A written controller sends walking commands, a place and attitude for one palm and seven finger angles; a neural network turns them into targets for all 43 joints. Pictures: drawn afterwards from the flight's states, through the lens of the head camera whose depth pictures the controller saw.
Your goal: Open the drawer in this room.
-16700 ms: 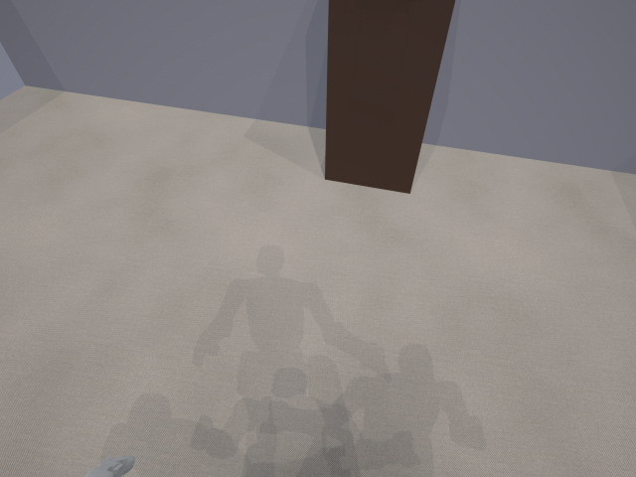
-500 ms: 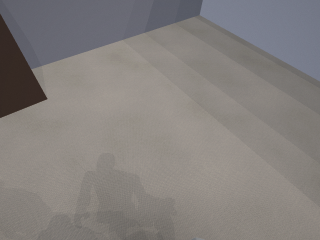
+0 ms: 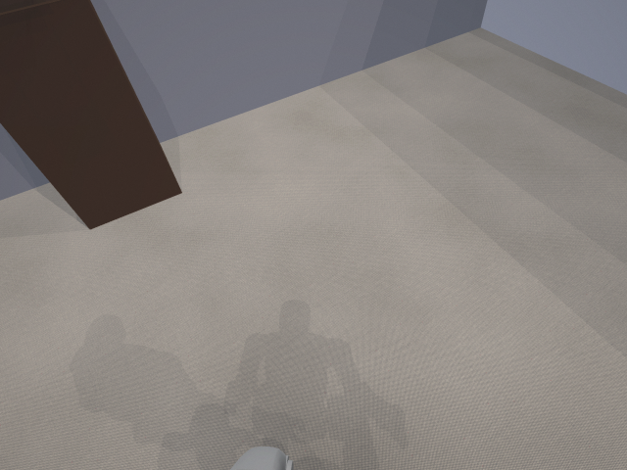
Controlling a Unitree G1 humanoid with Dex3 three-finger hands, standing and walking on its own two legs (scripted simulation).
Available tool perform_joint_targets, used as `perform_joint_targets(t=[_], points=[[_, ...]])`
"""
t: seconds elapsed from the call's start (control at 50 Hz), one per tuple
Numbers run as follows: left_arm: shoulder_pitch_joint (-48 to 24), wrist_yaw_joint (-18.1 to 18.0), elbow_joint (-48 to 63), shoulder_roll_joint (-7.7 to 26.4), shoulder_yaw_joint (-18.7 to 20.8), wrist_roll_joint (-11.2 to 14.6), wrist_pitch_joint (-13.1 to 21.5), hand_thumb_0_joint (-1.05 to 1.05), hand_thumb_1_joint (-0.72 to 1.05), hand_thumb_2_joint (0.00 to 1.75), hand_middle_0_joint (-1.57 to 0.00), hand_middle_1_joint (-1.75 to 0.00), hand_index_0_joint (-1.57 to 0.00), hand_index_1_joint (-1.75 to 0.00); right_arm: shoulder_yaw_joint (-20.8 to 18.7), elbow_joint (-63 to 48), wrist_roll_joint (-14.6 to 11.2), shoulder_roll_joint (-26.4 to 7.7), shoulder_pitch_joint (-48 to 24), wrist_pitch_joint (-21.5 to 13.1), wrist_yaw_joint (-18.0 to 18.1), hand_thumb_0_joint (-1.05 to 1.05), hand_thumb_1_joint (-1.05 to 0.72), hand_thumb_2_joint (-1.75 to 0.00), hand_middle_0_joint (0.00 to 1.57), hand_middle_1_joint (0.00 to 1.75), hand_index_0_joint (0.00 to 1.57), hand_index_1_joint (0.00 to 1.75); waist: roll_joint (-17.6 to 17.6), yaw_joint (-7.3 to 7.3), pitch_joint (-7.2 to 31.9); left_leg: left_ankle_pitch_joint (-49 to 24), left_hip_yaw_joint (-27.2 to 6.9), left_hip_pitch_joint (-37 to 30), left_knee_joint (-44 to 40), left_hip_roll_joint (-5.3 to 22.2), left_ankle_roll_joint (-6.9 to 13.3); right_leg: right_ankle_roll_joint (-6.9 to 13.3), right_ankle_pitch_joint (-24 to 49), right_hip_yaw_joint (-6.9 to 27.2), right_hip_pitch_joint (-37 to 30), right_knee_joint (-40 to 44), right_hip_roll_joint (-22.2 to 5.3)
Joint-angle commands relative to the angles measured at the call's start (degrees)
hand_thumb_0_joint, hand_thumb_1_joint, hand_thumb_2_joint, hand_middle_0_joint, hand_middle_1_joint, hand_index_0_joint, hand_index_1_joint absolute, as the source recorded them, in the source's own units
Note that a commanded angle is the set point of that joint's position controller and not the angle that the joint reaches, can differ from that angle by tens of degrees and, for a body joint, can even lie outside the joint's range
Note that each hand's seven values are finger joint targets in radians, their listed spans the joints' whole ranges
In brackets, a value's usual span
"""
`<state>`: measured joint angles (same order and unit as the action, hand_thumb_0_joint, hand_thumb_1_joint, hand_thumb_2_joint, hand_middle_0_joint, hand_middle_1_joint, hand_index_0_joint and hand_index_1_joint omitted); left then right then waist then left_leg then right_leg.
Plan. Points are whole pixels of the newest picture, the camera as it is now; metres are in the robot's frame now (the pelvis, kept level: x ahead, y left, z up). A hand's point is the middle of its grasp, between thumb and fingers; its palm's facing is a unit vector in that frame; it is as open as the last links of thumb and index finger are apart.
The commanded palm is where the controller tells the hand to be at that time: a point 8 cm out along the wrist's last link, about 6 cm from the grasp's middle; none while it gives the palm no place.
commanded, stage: turn or walk to find it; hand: left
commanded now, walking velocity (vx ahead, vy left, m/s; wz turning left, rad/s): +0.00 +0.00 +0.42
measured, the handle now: out of the picture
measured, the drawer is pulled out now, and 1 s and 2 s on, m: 0.00 0.00 0.00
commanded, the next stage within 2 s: stand and wait in 0.12 s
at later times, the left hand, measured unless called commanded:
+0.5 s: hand out of the picture -0.03 +0.24 -0.18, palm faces +0.19 -0.96 -0.22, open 7.4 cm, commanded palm none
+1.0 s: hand out of the picture -0.08 +0.25 -0.20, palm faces +0.32 -0.93 -0.21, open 7.4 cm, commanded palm none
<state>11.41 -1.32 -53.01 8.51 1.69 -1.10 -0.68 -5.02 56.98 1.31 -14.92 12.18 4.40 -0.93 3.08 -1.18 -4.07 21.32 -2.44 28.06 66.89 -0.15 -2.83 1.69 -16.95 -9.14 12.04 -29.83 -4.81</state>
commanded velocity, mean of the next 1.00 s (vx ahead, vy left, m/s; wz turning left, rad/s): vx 0.00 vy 0.00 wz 0.25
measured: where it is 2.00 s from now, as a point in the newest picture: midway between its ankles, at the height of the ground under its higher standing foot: outside the picture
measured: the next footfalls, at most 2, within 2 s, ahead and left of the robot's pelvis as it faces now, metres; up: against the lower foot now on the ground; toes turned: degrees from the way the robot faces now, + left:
left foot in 0.26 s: +0.01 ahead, +0.15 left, +0.00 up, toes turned +11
right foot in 0.64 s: +0.02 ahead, -0.10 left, +0.00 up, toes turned +1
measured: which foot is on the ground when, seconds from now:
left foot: up 0.00-0.24, down 0.26-0.66, up 0.68-0.94, down 0.96-1.00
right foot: down 0.00-0.28, up 0.30-0.62, down 0.64-0.96, up 0.98-1.00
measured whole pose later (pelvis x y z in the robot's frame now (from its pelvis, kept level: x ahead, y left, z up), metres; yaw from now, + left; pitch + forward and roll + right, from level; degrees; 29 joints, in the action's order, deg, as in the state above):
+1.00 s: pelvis -0.06 +0.05 -0.02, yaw +16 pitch -1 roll +0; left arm 11.7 -1.5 -58.0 12.5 3.6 -1.0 -2.8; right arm -3.3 59.3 1.0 -11.4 12.5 1.7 -0.2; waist -3.4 0.4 -5.8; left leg 17.8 4.1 16.6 36.4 0.4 1.1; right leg -3.4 -26.2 -8.6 18.6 -44.3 -9.1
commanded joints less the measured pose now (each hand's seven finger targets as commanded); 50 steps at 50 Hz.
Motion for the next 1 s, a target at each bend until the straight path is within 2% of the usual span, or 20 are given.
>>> perform_joint_targets(t=[0.0,0.12,0.2,0.22,0.24,0.26,0.28,0.32,0.36,0.42,0.56,0.6,0.64,0.66,0.74,0.88,0.9,0.94,0.96,0.98], points=[[3.12,-0.70,2.86,11.84,2.85,-0.17,1.66,0.00,0.90,0.90,-0.20,-0.30,-0.20,-0.30,-0.28,-4.01,-0.19,-2.33,-2.24,-1.18,0.03,0.00,-0.90,-0.90,0.20,0.30,0.20,0.30,-12.60,2.25,3.12,0.62,1.02,3.53,-2.38,2.00,-1.34,4.64,22.34,7.92,-6.74,10.84,-13.93],[5.63,-0.53,1.04,14.59,3.76,-0.77,1.03,0.00,0.90,0.90,-0.20,-0.30,-0.20,-0.30,1.12,-5.02,-0.75,-0.58,-5.99,-2.17,0.25,0.00,-0.90,-0.90,0.20,0.30,0.20,0.30,-13.26,4.57,4.54,5.41,5.76,-3.55,-20.16,1.97,-0.57,6.64,28.81,6.38,-8.05,7.13,-16.05],[3.79,-0.38,-0.61,14.20,3.54,-0.20,0.64,0.00,0.90,0.90,-0.20,-0.30,-0.20,-0.30,1.50,-2.77,-0.75,-0.67,0.03,-3.38,0.72,0.00,-0.90,-0.90,0.20,0.30,0.20,0.30,-11.98,1.42,7.02,-7.28,7.44,-16.97,-38.64,1.24,0.82,2.45,23.62,3.60,-2.94,1.15,-13.67],[3.75,-0.28,-0.38,12.71,3.03,0.33,0.32,0.00,0.90,0.90,-0.20,-0.30,-0.20,-0.30,1.16,-2.20,-0.70,-2.88,1.89,-3.98,0.70,0.00,-0.90,-0.90,0.20,0.30,0.20,0.30,-5.99,0.23,8.38,-14.63,4.22,-23.89,-44.36,3.97,1.83,-0.28,17.76,1.53,1.63,-4.19,-10.87],[5.17,-0.13,0.38,9.14,2.29,0.76,-0.06,0.00,0.90,0.90,-0.20,-0.30,-0.20,-0.30,0.18,-2.27,-0.20,-7.67,3.01,-4.55,1.03,0.00,-0.90,-0.90,0.20,0.30,0.20,0.30,8.17,-0.01,9.45,-27.25,-10.92,-29.77,-46.32,15.74,6.63,-4.04,0.11,-1.23,12.10,-12.58,-4.22],[2.74,-0.27,1.09,7.23,1.10,0.73,-0.43,0.00,0.90,0.90,-0.20,-0.30,-0.20,-0.30,-0.20,-1.85,-0.29,-10.10,4.20,-4.18,1.49,0.00,-0.90,-0.90,0.20,0.30,0.20,0.30,12.77,-1.10,8.18,-37.90,-15.76,-26.56,-48.81,22.54,12.51,-5.00,-18.65,1.94,14.06,-19.54,-1.65],[1.22,-0.32,0.82,8.01,1.22,0.53,-0.77,0.00,0.90,0.90,-0.20,-0.30,-0.20,-0.30,0.18,-1.77,-0.13,-9.45,2.50,-3.94,1.79,0.00,-0.90,-0.90,0.20,0.30,0.20,0.30,7.39,-0.59,5.96,-33.43,-12.07,-21.87,-48.95,22.63,13.92,-4.22,-18.06,5.08,11.53,-23.91,-2.28],[1.17,-0.14,-1.99,7.77,1.39,0.32,-1.29,0.00,0.90,0.90,-0.20,-0.30,-0.20,-0.30,1.13,-1.48,0.03,-6.04,-1.88,-4.57,2.74,0.00,-0.90,-0.90,0.20,0.30,0.20,0.30,10.93,0.71,3.50,-30.81,-8.82,-19.55,-50.06,18.07,12.59,-4.43,-13.50,7.68,12.59,-26.11,-2.31],[2.76,0.27,-3.77,7.33,1.13,0.32,-1.11,0.00,0.90,0.90,-0.20,-0.30,-0.20,-0.30,1.82,-1.46,-0.11,-4.54,-3.46,-4.74,2.87,0.00,-0.90,-0.90,0.20,0.30,0.20,0.30,8.15,1.55,2.65,-33.69,-4.94,-19.75,-49.11,15.47,11.87,-4.38,-9.96,7.84,11.80,-25.19,-1.64],[3.64,0.37,-5.20,6.21,0.48,0.34,-0.81,0.00,0.90,0.90,-0.20,-0.30,-0.20,-0.30,1.56,-0.36,-0.36,-4.65,-1.95,-5.09,2.89,0.00,-0.90,-0.90,0.20,0.30,0.20,0.30,3.60,1.40,4.85,-36.35,-3.07,-23.88,-48.48,14.78,11.77,-5.00,-8.32,6.88,10.80,-20.81,-1.04],[6.60,-0.19,-7.29,5.99,0.23,0.31,0.07,0.00,0.90,0.90,-0.20,-0.30,-0.20,-0.30,1.17,1.19,-0.63,-3.55,-2.50,-4.57,2.38,0.00,-0.90,-0.90,0.20,0.30,0.20,0.30,3.80,2.46,3.99,-26.63,-3.26,-18.50,-45.43,12.08,9.05,-5.21,1.81,4.00,-0.19,1.19,0.26],[7.86,-0.63,-7.72,9.06,0.85,-0.05,0.85,0.00,0.90,0.90,-0.20,-0.30,-0.20,-0.30,1.43,0.65,-1.15,-1.09,-2.62,-4.47,2.03,0.00,-0.90,-0.90,0.20,0.30,0.20,0.30,-3.54,2.91,3.75,-16.86,-0.73,-11.55,-39.50,7.32,5.13,-3.66,10.00,9.61,-6.06,8.23,-5.03],[6.52,-0.54,-6.51,13.77,1.72,-0.20,0.91,0.00,0.90,0.90,-0.20,-0.30,-0.20,-0.30,1.80,-0.94,-1.24,0.94,-3.62,-3.74,1.56,0.00,-0.90,-0.90,0.20,0.30,0.20,0.30,-14.18,2.58,1.82,0.62,5.09,-8.50,-31.56,0.42,2.10,3.23,10.15,17.64,-1.73,13.07,-16.20],[5.68,-0.58,-5.75,14.20,2.39,-0.34,0.88,0.00,0.90,0.90,-0.20,-0.30,-0.20,-0.30,1.22,-1.50,-0.81,0.36,-5.05,-2.82,1.57,0.00,-0.90,-0.90,0.20,0.30,0.20,0.30,-18.62,3.52,0.26,6.71,4.16,-7.87,-24.01,0.86,1.94,5.85,6.99,18.99,2.30,15.56,-17.05],[2.59,-0.81,-3.74,11.69,2.72,-0.71,0.81,0.00,0.90,0.90,-0.20,-0.30,-0.20,-0.30,0.60,-0.89,-0.79,0.38,-3.36,-2.35,1.11,0.00,-0.90,-0.90,0.20,0.30,0.20,0.30,-13.13,2.29,-1.24,7.65,2.77,-3.15,-9.76,1.75,1.91,6.68,18.09,11.75,1.43,12.21,-15.61],[2.59,-0.61,-2.68,14.02,3.91,-0.40,0.39,0.00,0.90,0.90,-0.20,-0.30,-0.20,-0.30,1.18,-1.27,-0.94,0.44,0.49,-3.48,0.80,0.00,-0.90,-0.90,0.20,0.30,0.20,0.30,-12.04,1.64,6.26,-2.88,7.06,-12.28,-33.94,1.54,0.85,2.95,22.79,4.61,-4.13,1.11,-14.51],[2.09,-0.49,-2.21,13.44,3.74,0.10,-0.04,0.00,0.90,0.90,-0.20,-0.30,-0.20,-0.30,0.99,-0.76,-0.73,-0.77,2.83,-3.80,0.76,0.00,-0.90,-0.90,0.20,0.30,0.20,0.30,-7.84,0.42,7.41,-10.24,6.27,-18.50,-40.41,2.07,1.27,0.39,17.48,2.70,0.12,-3.00,-13.10],[0.51,-0.08,1.09,7.50,2.31,0.73,-0.97,0.00,0.90,0.90,-0.20,-0.30,-0.20,-0.30,-0.98,-1.12,-0.10,-9.65,6.46,-4.42,1.26,0.00,-0.90,-0.90,0.20,0.30,0.20,0.30,16.31,-1.32,6.34,-30.44,-20.31,-24.08,-50.45,21.00,10.52,-6.36,-17.58,0.17,17.87,-22.16,-1.43],[-1.81,-0.22,1.53,8.44,2.36,0.35,-1.35,0.00,0.90,0.90,-0.20,-0.30,-0.20,-0.30,-1.29,-0.66,0.06,-10.77,6.94,-3.90,1.46,0.00,-0.90,-0.90,0.20,0.30,0.20,0.30,11.43,-2.13,6.67,-27.30,-19.33,-20.74,-50.14,23.46,14.06,-5.00,-18.96,5.12,15.94,-28.04,-1.97],[-3.73,-0.34,1.18,8.02,2.40,0.22,-1.83,0.00,0.90,0.90,-0.20,-0.30,-0.20,-0.30,-0.93,-0.76,0.18,-9.30,5.65,-4.12,1.84,0.00,-0.90,-0.90,0.20,0.30,0.20,0.30,11.64,-1.76,5.24,-21.50,-18.38,-17.00,-51.56,20.71,13.58,-4.72,-16.76,7.14,16.07,-30.14,-2.66]])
